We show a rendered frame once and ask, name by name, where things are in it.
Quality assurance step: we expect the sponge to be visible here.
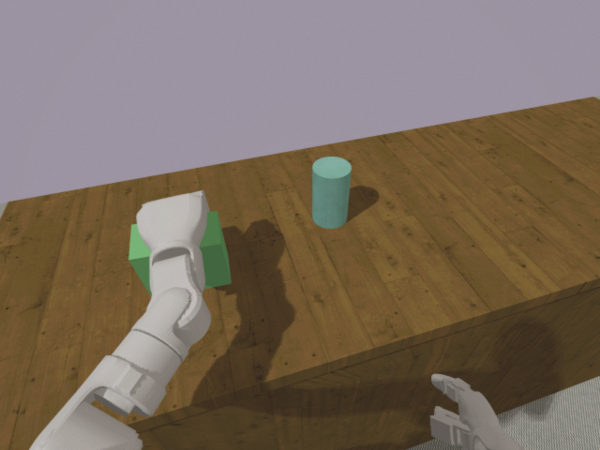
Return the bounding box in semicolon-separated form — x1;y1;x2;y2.
128;211;232;297

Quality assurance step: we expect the left robot hand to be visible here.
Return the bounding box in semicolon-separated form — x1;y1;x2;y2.
136;190;210;252

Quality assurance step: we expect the table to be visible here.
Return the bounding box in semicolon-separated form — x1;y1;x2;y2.
0;97;600;450

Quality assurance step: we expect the right robot forearm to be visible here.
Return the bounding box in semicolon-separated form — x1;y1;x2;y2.
471;426;525;450

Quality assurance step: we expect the right robot hand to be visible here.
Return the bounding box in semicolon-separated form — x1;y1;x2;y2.
430;374;501;450

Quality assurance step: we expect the left robot upper arm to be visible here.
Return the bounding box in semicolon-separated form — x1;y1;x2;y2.
42;401;143;450

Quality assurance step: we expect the left robot forearm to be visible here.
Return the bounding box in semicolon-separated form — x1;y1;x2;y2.
29;241;211;450

